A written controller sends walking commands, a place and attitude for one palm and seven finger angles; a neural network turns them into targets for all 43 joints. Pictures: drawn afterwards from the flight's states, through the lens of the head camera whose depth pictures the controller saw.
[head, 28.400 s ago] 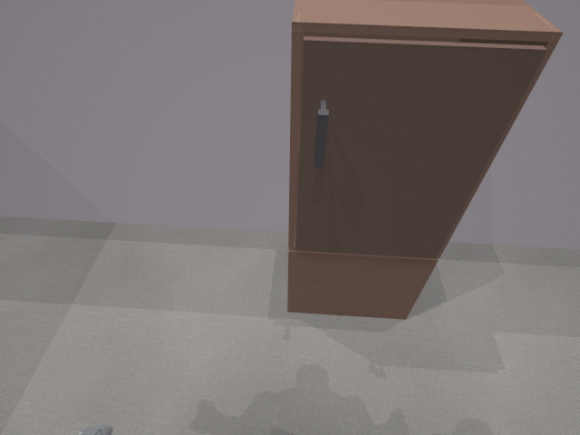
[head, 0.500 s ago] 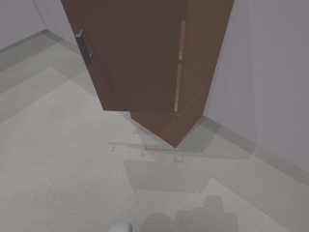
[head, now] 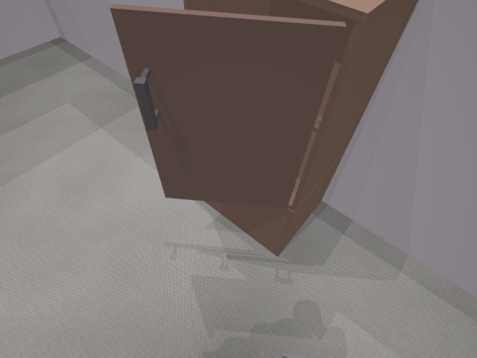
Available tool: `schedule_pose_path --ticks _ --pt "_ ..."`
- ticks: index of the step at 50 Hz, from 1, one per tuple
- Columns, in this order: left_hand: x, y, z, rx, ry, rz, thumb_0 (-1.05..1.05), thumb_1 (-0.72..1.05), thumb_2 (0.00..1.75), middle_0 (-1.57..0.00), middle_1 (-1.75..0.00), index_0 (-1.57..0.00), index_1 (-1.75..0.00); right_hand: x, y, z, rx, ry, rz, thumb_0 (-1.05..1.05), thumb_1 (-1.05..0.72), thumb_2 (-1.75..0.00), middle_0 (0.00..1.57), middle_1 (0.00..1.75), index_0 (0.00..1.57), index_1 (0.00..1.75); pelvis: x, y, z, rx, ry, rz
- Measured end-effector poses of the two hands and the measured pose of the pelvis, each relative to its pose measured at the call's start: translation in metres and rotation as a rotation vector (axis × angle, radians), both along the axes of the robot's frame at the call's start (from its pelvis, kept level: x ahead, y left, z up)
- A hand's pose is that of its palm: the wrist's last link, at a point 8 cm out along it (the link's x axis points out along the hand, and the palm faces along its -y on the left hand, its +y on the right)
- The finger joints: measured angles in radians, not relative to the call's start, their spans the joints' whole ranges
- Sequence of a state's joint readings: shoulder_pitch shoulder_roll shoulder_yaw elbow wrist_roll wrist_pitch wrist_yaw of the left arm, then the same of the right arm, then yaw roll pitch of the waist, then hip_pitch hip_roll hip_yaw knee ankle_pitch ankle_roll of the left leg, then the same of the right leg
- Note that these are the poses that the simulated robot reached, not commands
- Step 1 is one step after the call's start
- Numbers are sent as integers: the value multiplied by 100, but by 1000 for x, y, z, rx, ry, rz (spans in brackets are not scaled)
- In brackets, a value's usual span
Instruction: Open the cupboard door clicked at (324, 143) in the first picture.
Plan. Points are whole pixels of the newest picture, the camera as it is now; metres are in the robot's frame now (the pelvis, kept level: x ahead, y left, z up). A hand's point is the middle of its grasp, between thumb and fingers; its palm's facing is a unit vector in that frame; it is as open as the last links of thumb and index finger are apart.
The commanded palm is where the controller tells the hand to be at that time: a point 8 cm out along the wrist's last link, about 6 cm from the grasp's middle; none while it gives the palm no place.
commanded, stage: come to a stop and stand still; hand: left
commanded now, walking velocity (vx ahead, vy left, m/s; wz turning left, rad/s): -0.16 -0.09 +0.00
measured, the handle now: (149, 100) +0.58 +0.24 +0.08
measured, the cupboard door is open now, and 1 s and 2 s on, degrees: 35 35 35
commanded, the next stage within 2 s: look again from close up in 0.70 s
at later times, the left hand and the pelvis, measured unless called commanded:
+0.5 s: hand out of the picture +0.05 +0.12 -0.18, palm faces +0.04 -0.98 -0.20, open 7.2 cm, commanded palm none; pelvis +0.00 -0.06 +0.00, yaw +0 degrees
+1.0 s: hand out of the picture +0.00 +0.14 -0.17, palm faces +0.03 -0.97 -0.24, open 7.4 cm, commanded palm none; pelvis -0.01 -0.05 +0.00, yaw +1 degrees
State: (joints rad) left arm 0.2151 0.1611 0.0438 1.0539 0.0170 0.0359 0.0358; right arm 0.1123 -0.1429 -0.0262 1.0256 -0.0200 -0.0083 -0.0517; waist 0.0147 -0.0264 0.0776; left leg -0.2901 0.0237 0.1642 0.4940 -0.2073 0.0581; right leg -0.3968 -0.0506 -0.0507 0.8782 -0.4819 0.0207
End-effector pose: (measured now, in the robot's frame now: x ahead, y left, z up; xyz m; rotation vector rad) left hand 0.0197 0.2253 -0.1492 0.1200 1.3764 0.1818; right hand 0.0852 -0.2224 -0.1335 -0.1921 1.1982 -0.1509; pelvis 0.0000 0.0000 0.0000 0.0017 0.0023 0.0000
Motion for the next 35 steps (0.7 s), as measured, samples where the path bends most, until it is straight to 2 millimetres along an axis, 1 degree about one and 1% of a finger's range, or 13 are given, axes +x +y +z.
schedule_pose_path --ticks 3,6,8,11,15,20,24,29,35 --pt "30 8 7 36 -58 -22 1 93 90 -19 -30 -20 -30 -6 -9 -2 -3 21 -18 -1 -93 -90 20 30 21 30 1 -5 1 -9 4 -3" --pt "52 9 16 70 -108 -42 1 93 90 -19 -30 -20 -30 -16 -23 -6 -1 50 -35 0 -92 -90 20 30 21 30 1 -13 0 -12 9 -5" --pt "61 6 21 90 -137 -56 1 92 90 -19 -30 -20 -30 -24 -33 -10 6 70 -45 0 -92 -90 20 30 20 30 1 -20 0 -10 12 -4" --pt "66 -4 22 121 -172 -80 1 92 90 -19 -30 -20 -30 -38 -51 -21 26 95 -73 0 -91 -90 20 30 20 30 2 -35 -8 13 18 -9" --pt "57 -26 24 106 -148 -104 1 92 90 -19 -30 -20 -30 -55 -66 -21 36 143 -102 0 -91 -90 20 30 20 30 1 -47 -4 11 4 0" --pt "41 -52 15 44 -109 -93 1 92 90 -20 -30 -20 -30 -72 -69 -15 32 177 -111 1 -91 -90 20 30 20 30 0 -54 0 8 -6 1" --pt "29 -56 4 18 -94 -50 0 94 90 -20 -30 -20 -30 -84 -63 -13 23 202 -92 1 -91 -90 20 30 20 30 -2 -57 -2 -8 -18 10" --pt "9 -57 7 8 -54 -21 0 95 90 -20 -30 -20 -30 -94 -52 -8 41 227 -67 1 -91 -90 20 30 20 30 -4 -60 4 -4 -22 7" --pt "-22 -62 10 -3 19 -12 1 93 90 -20 -30 -20 -30 -103 -46 -8 61 240 -65 1 -91 -90 20 30 20 30 -6 -59 7 1 -22 3"
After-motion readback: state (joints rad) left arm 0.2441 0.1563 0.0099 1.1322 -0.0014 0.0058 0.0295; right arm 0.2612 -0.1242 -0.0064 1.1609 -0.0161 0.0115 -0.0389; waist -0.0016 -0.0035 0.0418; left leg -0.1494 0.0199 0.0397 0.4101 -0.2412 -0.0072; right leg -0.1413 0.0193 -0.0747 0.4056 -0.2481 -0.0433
